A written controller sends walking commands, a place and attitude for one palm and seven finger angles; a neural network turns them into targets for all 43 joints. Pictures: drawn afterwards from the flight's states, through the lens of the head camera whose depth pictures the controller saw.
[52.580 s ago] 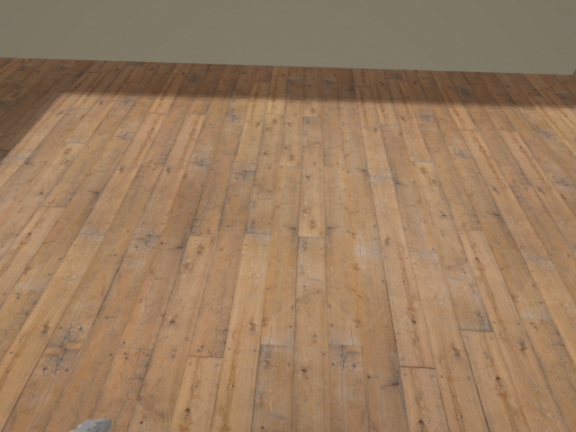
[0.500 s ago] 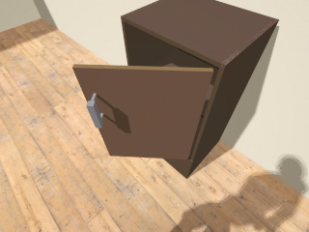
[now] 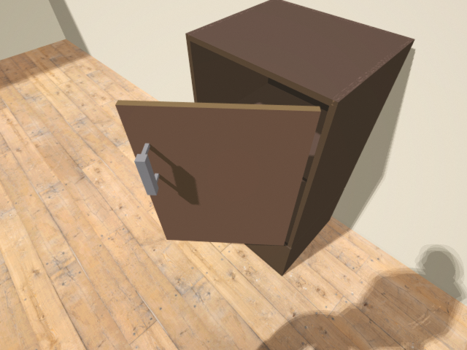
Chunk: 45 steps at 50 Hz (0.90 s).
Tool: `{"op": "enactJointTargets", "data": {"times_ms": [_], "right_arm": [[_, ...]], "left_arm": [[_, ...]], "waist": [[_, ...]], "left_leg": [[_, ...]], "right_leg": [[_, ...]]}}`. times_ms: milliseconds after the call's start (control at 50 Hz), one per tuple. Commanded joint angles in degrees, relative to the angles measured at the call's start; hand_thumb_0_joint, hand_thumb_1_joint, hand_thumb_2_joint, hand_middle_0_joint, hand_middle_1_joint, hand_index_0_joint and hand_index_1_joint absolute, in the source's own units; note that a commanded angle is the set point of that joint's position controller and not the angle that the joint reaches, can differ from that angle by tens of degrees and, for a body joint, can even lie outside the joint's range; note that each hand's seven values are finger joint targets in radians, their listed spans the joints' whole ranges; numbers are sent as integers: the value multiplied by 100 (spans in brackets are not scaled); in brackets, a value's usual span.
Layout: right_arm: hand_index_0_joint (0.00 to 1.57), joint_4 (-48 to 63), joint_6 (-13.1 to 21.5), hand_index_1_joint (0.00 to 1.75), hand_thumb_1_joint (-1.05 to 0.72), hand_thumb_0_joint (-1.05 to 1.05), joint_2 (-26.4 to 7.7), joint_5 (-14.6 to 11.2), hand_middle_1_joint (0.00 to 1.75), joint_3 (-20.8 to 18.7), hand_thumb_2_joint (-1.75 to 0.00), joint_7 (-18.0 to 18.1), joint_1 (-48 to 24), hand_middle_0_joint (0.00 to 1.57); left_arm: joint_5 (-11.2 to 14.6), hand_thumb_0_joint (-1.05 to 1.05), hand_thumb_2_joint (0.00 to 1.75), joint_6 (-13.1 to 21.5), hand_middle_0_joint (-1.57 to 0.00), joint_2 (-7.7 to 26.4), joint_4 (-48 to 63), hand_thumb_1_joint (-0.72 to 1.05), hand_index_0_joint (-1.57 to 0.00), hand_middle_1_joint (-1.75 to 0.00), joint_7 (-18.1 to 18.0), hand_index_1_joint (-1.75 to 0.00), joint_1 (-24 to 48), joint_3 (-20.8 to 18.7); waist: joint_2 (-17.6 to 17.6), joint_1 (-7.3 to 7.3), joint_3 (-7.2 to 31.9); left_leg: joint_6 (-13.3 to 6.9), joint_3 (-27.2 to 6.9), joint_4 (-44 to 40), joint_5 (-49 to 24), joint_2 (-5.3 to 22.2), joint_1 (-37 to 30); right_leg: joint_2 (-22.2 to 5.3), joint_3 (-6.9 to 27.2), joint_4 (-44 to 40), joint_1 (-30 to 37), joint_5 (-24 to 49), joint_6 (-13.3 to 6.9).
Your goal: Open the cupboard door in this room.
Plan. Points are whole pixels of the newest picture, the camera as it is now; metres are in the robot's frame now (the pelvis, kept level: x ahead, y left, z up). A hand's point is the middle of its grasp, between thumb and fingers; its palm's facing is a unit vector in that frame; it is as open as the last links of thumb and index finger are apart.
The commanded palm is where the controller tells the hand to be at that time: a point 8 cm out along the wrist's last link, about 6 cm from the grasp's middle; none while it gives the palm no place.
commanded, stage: come to a stop and stand still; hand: left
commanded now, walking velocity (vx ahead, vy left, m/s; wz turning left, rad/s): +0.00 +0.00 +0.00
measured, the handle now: (149, 169) +0.52 +0.24 -0.05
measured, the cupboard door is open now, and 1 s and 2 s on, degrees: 41 41 41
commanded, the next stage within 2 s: look again from close up in 0.36 s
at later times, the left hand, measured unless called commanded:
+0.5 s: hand out of the picture -0.01 +0.18 -0.16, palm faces -0.01 -0.98 -0.20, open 7.3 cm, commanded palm none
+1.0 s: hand out of the picture +0.01 +0.17 -0.16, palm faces -0.01 -0.98 -0.21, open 7.3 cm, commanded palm none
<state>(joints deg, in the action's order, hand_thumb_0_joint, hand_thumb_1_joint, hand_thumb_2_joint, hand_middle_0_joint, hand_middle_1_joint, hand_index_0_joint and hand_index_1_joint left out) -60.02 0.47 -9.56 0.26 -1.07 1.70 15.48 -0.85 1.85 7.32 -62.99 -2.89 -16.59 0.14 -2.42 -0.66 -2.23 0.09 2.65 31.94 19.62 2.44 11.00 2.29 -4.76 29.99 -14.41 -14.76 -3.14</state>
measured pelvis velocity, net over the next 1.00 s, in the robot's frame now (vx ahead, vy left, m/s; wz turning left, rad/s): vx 0.01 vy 0.00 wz -0.03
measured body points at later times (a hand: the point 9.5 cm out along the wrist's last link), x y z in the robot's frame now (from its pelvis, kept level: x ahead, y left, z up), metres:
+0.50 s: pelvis +0.00 +0.02 +0.01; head +0.01 +0.00 +0.46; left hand +0.00 +0.24 -0.15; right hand -0.04 -0.18 -0.16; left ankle -0.03 +0.11 -0.73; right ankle +0.02 -0.09 -0.73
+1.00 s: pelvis +0.01 +0.00 +0.01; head +0.03 -0.01 +0.46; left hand +0.01 +0.22 -0.15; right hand +0.00 -0.21 -0.16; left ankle -0.03 +0.11 -0.73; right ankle +0.02 -0.09 -0.73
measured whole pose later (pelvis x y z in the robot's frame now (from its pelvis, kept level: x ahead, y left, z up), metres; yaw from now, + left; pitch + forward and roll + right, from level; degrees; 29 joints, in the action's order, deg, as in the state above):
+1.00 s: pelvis +0.01 +0.00 +0.01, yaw -2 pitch -1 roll +1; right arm -64.5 1.3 -7.8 0.5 1.1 1.9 16.5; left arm -0.4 1.0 7.6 -64.3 -2.1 -16.4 0.7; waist -1.1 -0.1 -2.8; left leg -0.4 5.1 23.9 17.1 0.3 5.5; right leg 0.8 -2.2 27.6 -12.1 -14.3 -2.4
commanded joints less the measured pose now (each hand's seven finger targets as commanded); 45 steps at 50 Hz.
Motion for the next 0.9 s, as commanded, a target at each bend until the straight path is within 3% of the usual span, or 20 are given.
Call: {"op": "enactJointTargets", "data": {"times_ms": [0, 20, 60, 100, 240, 420, 520, 620, 880], "right_arm": [[20, 196, 79, 30, -90, 0, -277, 89, 30, 34, -90, -34, 619, 20], [20, 227, 96, 30, -90, 0, -314, 83, 30, 57, -90, -27, 569, 20], [20, 273, 114, 30, -90, 0, -407, 75, 30, 64, -90, -16, 504, 20], [20, 260, 127, 30, -90, 0, -435, 77, 30, 78, -90, -15, 583, 20], [20, 89, 139, 30, -90, 0, -466, 70, 30, 121, -90, -15, 695, 20], [20, -234, 188, 30, -90, 0, -335, 42, 30, 154, -90, 23, 821, 20], [20, -330, 177, 30, -90, 0, -296, 33, 30, 147, -90, 45, 826, 20], [20, -382, 163, 30, -90, 0, -272, 32, 30, 149, -90, 64, 781, 20], [20, -394, 135, 30, -90, 0, -257, 35, 30, 123, -90, 60, 644, 20]], "left_arm": [[-8, 0, 90, -54, -20, 574, 376, 90, -20, -30, 11, -30, -69, -98], [-5, 0, 90, -70, -20, 583, 374, 90, -20, -30, 32, -30, -124, -87], [4, 0, 90, -85, -20, 547, 333, 90, -20, -30, 64, -30, -242, -61], [-3, 0, 90, -82, -20, 550, 333, 90, -20, -30, 79, -30, -243, -46], [19, 0, 90, -82, -20, 582, 320, 90, -20, -30, 88, -30, -290, -36], [36, 0, 90, -40, -20, 526, 153, 90, -20, -30, 59, -30, -335, -36], [30, 0, 90, -37, -20, 488, 59, 90, -20, -30, 44, -30, -345, -33], [28, 0, 90, -48, -20, 473, 20, 90, -20, -30, 33, -30, -357, -35], [31, 0, 90, -13, -20, 531, 22, 90, -20, -30, 44, -30, -347, -38]], "waist": [[-438, -32, -590], [-433, 15, -611], [-102, 86, -612], [136, 73, -606], [237, 78, -447], [218, 54, -184], [226, 23, -220], [98, 29, -271], [330, 19, -201]], "left_leg": [[-253, -630, -1175, -373, 520, 547], [-281, -712, -1338, -318, 547, 697], [-305, -734, -1548, 125, 514, 819], [-314, -719, -1614, 185, 476, 796], [-317, -665, -1629, 130, 396, 607], [-296, -446, -1334, -1000, 367, 113], [-267, -383, -1270, -1219, 379, -12], [-250, -345, -1259, -1323, 399, -94], [-195, -277, -1217, -1180, 365, -202]], "right_leg": [[-665, 875, -707, -284, -213, -56], [-596, 780, -591, -70, -74, -21], [-589, 751, -571, 100, -38, 11], [-617, 779, -596, 139, 4, 13], [-676, 831, -596, 202, 73, 26], [-781, 851, -508, 329, 802, 12], [-793, 866, -502, 308, 1056, 10], [-797, 874, -517, 291, 1147, 3], [-858, 984, -679, 347, 1449, -33]]}}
